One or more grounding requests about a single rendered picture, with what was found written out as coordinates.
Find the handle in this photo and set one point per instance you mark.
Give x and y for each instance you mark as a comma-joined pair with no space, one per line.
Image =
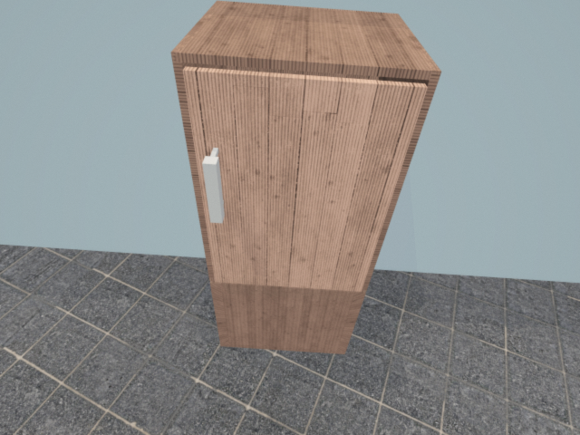
212,179

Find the cupboard door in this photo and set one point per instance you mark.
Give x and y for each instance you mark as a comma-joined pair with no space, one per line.
308,166

